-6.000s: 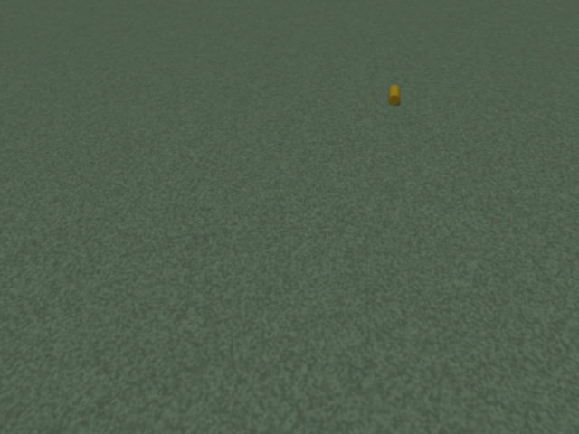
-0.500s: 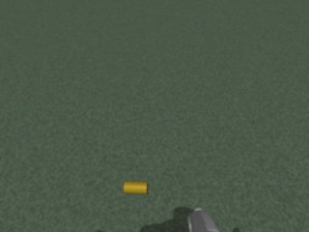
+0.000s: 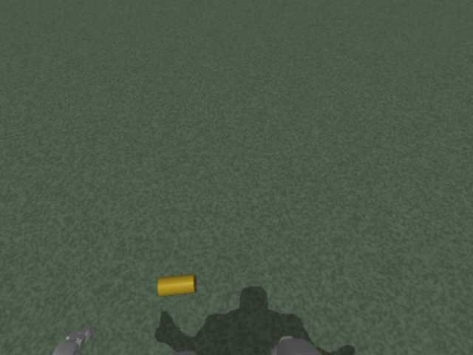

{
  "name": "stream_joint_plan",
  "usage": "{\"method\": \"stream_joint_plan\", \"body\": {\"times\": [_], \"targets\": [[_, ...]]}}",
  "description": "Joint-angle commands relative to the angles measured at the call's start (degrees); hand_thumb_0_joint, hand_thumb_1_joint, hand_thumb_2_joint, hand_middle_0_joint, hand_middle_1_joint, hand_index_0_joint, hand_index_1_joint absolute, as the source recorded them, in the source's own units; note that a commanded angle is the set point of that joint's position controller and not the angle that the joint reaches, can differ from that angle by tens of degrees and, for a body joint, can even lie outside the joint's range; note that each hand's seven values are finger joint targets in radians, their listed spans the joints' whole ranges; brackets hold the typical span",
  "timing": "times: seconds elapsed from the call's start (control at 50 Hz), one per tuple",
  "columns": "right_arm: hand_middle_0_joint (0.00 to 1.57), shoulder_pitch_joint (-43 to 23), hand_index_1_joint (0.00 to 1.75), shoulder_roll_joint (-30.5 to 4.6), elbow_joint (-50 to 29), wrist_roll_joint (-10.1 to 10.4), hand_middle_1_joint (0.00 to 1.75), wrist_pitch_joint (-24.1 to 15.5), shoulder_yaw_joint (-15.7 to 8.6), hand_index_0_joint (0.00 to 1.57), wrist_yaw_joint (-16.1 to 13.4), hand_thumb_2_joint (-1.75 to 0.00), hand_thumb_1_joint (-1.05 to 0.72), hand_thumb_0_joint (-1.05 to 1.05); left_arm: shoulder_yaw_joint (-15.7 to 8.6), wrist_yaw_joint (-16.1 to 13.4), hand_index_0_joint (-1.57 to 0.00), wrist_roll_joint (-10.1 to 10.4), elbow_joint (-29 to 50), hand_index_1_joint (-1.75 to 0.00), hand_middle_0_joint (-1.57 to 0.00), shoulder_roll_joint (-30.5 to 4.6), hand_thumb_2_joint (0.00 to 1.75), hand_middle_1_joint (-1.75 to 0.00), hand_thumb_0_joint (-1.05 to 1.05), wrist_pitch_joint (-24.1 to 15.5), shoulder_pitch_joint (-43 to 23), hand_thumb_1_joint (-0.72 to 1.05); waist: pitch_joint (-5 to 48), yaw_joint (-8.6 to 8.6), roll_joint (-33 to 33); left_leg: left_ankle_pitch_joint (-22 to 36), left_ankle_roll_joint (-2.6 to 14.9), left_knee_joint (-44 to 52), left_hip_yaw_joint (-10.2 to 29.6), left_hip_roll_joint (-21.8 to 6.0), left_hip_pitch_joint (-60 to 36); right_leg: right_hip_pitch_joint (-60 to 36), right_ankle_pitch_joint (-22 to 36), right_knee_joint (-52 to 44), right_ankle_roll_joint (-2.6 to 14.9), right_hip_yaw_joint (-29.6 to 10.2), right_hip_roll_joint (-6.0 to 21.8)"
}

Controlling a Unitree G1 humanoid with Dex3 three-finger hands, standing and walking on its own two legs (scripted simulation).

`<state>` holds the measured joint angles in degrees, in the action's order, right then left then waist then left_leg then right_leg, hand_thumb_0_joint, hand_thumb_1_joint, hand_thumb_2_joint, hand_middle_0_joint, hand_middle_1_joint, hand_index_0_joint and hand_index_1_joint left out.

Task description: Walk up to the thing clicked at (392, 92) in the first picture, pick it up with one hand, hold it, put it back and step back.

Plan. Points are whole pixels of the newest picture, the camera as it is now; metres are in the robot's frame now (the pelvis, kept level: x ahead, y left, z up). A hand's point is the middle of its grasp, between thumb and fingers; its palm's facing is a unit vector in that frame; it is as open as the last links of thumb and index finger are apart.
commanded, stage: walk up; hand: left
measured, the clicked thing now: (177, 285) +0.46 +0.24 -0.71
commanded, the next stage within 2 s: stand in 1.26 s
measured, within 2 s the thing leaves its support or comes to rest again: neither
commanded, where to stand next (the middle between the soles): +0.07 -0.03 m, yaw +3 degrees
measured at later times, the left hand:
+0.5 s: hand out of the picture +0.11 +0.26 -0.13, palm faces -0.02 -0.93 -0.36, open 7.4 cm
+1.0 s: hand out of the picture +0.13 +0.27 -0.12, palm faces +0.01 -0.94 -0.33, open 7.4 cm
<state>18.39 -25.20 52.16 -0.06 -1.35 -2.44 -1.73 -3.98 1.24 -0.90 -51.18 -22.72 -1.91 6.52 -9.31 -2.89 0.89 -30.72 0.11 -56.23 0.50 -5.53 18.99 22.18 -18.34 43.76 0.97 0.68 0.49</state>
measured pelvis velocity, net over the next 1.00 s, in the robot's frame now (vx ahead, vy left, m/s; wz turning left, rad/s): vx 0.04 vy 0.01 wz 0.01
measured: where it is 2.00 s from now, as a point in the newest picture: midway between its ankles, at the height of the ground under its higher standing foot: outside the picture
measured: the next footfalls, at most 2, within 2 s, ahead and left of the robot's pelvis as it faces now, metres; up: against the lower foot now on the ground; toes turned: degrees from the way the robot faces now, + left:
left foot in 0.20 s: +0.10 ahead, +0.14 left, +0.00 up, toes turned +1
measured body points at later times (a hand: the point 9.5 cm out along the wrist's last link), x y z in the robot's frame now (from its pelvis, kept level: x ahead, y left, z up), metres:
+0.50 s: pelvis +0.03 +0.00 +0.02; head +0.06 +0.00 +0.47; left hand +0.11 +0.31 -0.11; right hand +0.12 -0.30 -0.11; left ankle +0.06 +0.14 -0.71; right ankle +0.06 -0.12 -0.71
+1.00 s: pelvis +0.04 +0.01 +0.04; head +0.06 +0.01 +0.49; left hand +0.13 +0.32 -0.09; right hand +0.14 -0.29 -0.09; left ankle +0.06 +0.14 -0.71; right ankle +0.06 -0.12 -0.71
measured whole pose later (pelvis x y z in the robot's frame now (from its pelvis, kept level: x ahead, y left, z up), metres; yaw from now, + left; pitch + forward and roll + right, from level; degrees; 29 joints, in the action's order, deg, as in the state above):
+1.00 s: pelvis +0.04 +0.01 +0.04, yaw +1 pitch -2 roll +0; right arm 1.9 -20.3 65.8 -0.1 -0.8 0.0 1.0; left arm -1.0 0.9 -0.3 -66.4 -20.2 0.0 1.5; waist -4.4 0.1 0.2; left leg -9.1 -0.7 -21.3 -0.5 -0.9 10.2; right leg 9.2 -10.2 21.3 -1.4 0.7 1.9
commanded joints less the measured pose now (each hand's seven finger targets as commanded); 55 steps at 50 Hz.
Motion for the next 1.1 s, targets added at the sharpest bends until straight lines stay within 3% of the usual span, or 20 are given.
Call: {"method": "stream_joint_plan", "body": {"times": [0.0, 0.04, 0.06, 0.12, 0.16, 0.18, 0.2, 0.22, 0.24, 0.26, 0.28, 0.3, 0.32, 0.34, 0.4, 0.5, 0.62, 0.86, 0.96, 1.08], "targets": [[0.20, -0.54, 0.30, -11.54, -3.30, 0.56, 0.30, -1.26, -2.95, 0.20, -0.69, -0.90, -0.90, 0.00, -3.52, -2.08, -0.20, 0.47, 2.57, -0.30, -0.20, -16.94, 0.90, -0.30, 0.00, -0.38, 2.47, 0.90, 6.18, 3.32, 1.26, -1.86, 1.73, -9.25, 3.68, 1.40, 14.30, -8.21, -4.20, -20.61, 14.52, -23.61, 16.09], [0.20, 3.55, 0.30, -10.56, -0.09, 0.24, 0.30, -0.98, -2.62, 0.20, 0.05, -0.90, -0.90, 0.00, -2.96, -2.08, -0.20, -0.02, 2.82, -0.30, -0.20, -14.39, 0.90, -0.30, 0.00, -0.31, -1.16, 0.90, 5.58, 1.62, 6.36, 4.01, 1.28, -3.40, 1.12, 1.50, 8.62, -1.52, -4.09, -20.02, 11.77, -16.18, 11.73], [0.20, 4.17, 0.30, -10.00, 0.69, 0.07, 0.30, -0.85, -2.43, 0.20, 0.37, -0.90, -0.90, 0.00, -2.62, -2.03, -0.20, -0.23, 2.76, -0.30, -0.20, -13.63, 0.90, -0.30, 0.00, -0.40, -1.72, 0.90, 6.44, 1.59, 7.40, 5.05, 0.98, 0.28, -0.17, 1.49, 6.28, -0.34, -2.18, -19.36, 11.29, -14.58, 10.75], [0.20, 2.00, 0.30, -8.51, 1.78, 0.08, 0.30, -0.91, -2.17, 0.20, 0.74, -0.90, -0.90, 0.00, -2.33, -1.82, -0.20, 0.02, 1.73, -0.30, -0.20, -13.95, 0.90, -0.30, 0.00, -0.13, -3.03, 0.90, 7.76, 2.06, 10.21, 9.09, 0.35, 12.28, -1.93, 2.21, -0.25, 1.64, 1.10, -16.88, 10.67, -12.97, 10.85], [0.20, 0.76, 0.30, -9.06, 2.35, -0.48, 0.30, -1.26, -2.47, 0.20, 0.68, -0.90, -0.90, 0.00, -1.70, -1.61, -0.20, 0.96, 1.31, -0.30, -0.20, -13.04, 0.90, -0.30, 0.00, 0.59, -4.23, 0.90, 8.44, 1.00, 8.46, 15.33, 0.78, 19.55, -2.30, 3.83, -7.72, 6.27, 2.01, -12.68, 8.33, -12.34, 10.45], [0.20, -0.94, 0.30, -9.62, 2.10, -0.91, 0.30, -1.57, -2.58, 0.20, 0.52, -0.90, -0.90, 0.00, -1.05, -1.60, -0.20, 1.18, 0.88, -0.30, -0.20, -11.70, 0.90, -0.30, 0.00, 0.80, -3.77, 0.90, 8.58, 0.68, 6.14, 16.55, 1.25, 24.29, 0.76, 2.94, -8.28, 6.82, 4.00, -10.41, 6.53, -12.18, 9.68], [0.20, -2.68, 0.30, -12.47, 1.49, -1.48, 0.30, -1.92, -2.93, 0.20, 0.43, -0.90, -0.90, 0.00, -0.42, -1.57, -0.20, 1.62, 0.96, -0.30, -0.20, -9.50, 0.90, -0.30, 0.00, 0.92, -3.57, 0.90, 8.95, 1.56, -1.52, 16.88, 2.82, 29.13, 11.31, -3.59, -6.57, 7.14, 4.28, -5.45, 3.90, -9.79, 6.67], [0.20, -7.63, 0.30, -15.19, 0.69, -0.68, 0.30, -2.01, -2.87, 0.20, 0.73, -0.90, -0.90, 0.00, -0.41, -1.89, -0.20, 2.18, -0.67, -0.30, -0.20, -9.35, 0.90, -0.30, 0.00, 1.14, -2.78, 0.90, 8.77, 3.47, -8.92, 10.72, 7.85, 34.20, 20.44, -10.12, 3.06, -0.99, -3.77, -0.90, 1.60, -2.97, 0.95], [0.20, -11.78, 0.30, -13.96, 0.61, -0.46, 0.30, -1.84, -2.40, 0.20, 1.07, -0.90, -0.90, 0.00, -0.78, -2.03, -0.20, 1.77, -3.01, -0.30, -0.20, -10.22, 0.90, -0.30, 0.00, 1.29, -0.79, 0.90, 7.89, 5.27, -7.29, 8.86, 9.10, 33.76, 19.26, -10.44, 6.79, -6.94, -6.91, -1.18, 1.65, -2.92, 1.28], [0.20, -12.72, 0.30, -12.08, 0.79, -0.34, 0.30, -1.64, -1.53, 0.20, 1.20, -0.90, -0.90, 0.00, -0.51, -1.96, -0.20, 1.46, -3.70, -0.30, -0.20, -9.97, 0.90, -0.30, 0.00, 0.89, -0.14, 0.90, 8.71, 5.99, -4.30, 10.48, 6.73, 31.79, 14.34, -7.46, 6.55, -8.39, -3.95, -6.39, 1.95, -3.88, 1.75], [0.20, -12.78, 0.30, -10.88, 1.19, -0.28, 0.30, -1.27, -1.13, 0.20, 1.26, -0.90, -0.90, 0.00, -0.66, -1.73, -0.20, 1.14, -4.30, -0.30, -0.20, -10.81, 0.90, -0.30, 0.00, 0.59, -1.31, 0.90, 8.42, 4.97, -2.07, 10.41, 4.17, 29.09, 9.99, -3.66, 5.62, -7.90, -0.75, -10.65, 2.61, -7.18, 3.54], [0.20, -11.74, 0.30, -9.68, 2.18, -0.08, 0.30, -1.04, -0.74, 0.20, 1.34, -0.90, -0.90, 0.00, -0.74, -1.59, -0.20, 1.04, -4.47, -0.30, -0.20, -11.86, 0.90, -0.30, 0.00, 0.33, -2.74, 0.90, 7.54, 3.71, -0.83, 11.03, 2.48, 27.07, 6.85, -0.76, 4.73, -6.13, -1.05, -14.38, 3.59, -11.51, 6.01], [0.20, -10.66, 0.30, -9.68, 3.12, 0.09, 0.30, -0.96, -0.83, 0.20, 1.36, -0.90, -0.90, 0.00, -0.64, -1.55, -0.20, 0.97, -4.43, -0.30, -0.20, -12.98, 0.90, -0.30, 0.00, 0.12, -4.58, 0.90, 8.28, 2.20, -0.77, 12.72, 1.52, 26.34, 4.96, 0.59, 0.59, -4.03, 1.28, -15.61, 4.17, -13.06, 7.95], [0.20, -10.24, 0.30, -9.70, 4.28, 0.05, 0.30, -0.95, -0.84, 0.20, 1.43, -0.90, -0.90, 0.00, -0.31, -1.57, -0.20, 1.12, -4.72, -0.30, -0.20, -12.71, 0.90, -0.30, 0.00, 0.09, -5.65, 0.90, 9.64, 1.65, -1.87, 14.44, 1.44, 26.92, 4.90, 0.50, -3.03, -2.89, 3.64, -15.52, 3.89, -12.42, 8.28], [0.20, -13.23, 0.30, -9.19, 5.23, 0.26, 0.30, -1.14, -0.46, 0.20, 1.60, -0.90, -0.90, 0.00, 0.62, -1.65, -0.20, 1.26, -6.65, -0.30, -0.20, -10.89, 0.90, -0.30, 0.00, -0.01, -5.25, 0.90, 12.93, 2.81, -1.98, 20.25, 2.69, 28.85, 6.27, -1.53, -5.44, -7.03, 9.51, -14.94, 1.99, -7.60, 5.81], [0.20, -15.78, 0.30, -8.23, 7.26, 0.61, 0.30, -0.75, -0.08, 0.20, 1.49, -0.90, -0.90, 0.00, 0.93, -1.70, -0.20, 1.31, -9.07, -0.30, -0.20, -10.64, 0.90, -0.30, 0.00, -0.04, -6.26, 0.90, 14.37, 2.56, 0.49, 25.41, 2.06, 29.55, 4.04, -0.79, -8.57, -9.58, 13.47, -18.22, 1.50, -7.51, 7.26], [0.20, -18.19, 0.30, -7.86, 9.48, 0.45, 0.30, -0.33, 0.19, 0.20, 1.76, -0.90, -0.90, 0.00, 1.18, -1.61, -0.20, 1.24, -11.03, -0.30, -0.20, -9.94, 0.90, -0.30, 0.00, 0.18, -8.17, 0.90, 12.24, 2.40, 0.27, 24.03, 1.49, 33.67, 4.14, -1.21, -9.32, -9.85, 10.42, -22.47, 0.51, -6.80, 7.25], [0.20, -20.25, 0.30, -7.76, 10.09, 0.11, 0.30, -0.50, 0.20, 0.20, 1.91, -0.90, -0.90, 0.00, 0.99, -1.14, -0.20, 0.99, -12.19, -0.30, -0.20, -9.57, 0.90, -0.30, 0.00, 0.54, -7.76, 0.90, 12.23, 3.11, -2.25, 23.65, 0.55, 38.80, 4.60, -2.06, -9.55, -14.19, 11.42, -25.28, -0.14, -5.09, 6.89], [0.20, -19.84, 0.30, -7.59, 9.91, 0.11, 0.30, -0.60, 0.00, 0.20, 1.77, -0.90, -0.90, 0.00, 1.01, -1.11, -0.20, 0.89, -12.14, -0.30, -0.20, -9.35, 0.90, -0.30, 0.00, 0.54, -7.43, 0.90, 13.45, 3.11, -1.97, 26.73, 0.57, 38.91, 4.29, -2.18, -10.64, -15.83, 13.57, -25.51, -0.18, -4.65, 6.92], [0.20, -19.41, 0.30, -7.60, 10.03, -0.04, 0.30, -0.33, -0.13, 0.20, 1.83, -0.90, -0.90, 0.00, 0.97, -1.08, -0.20, 0.65, -12.30, -0.30, -0.20, -9.09, 0.90, -0.30, 0.00, 0.69, -6.82, 0.90, 11.29, 2.89, -2.04, 19.86, 0.64, 40.91, 5.49, -2.06, -8.30, -15.35, 9.59, -26.36, -0.37, -4.55, 6.64]]}}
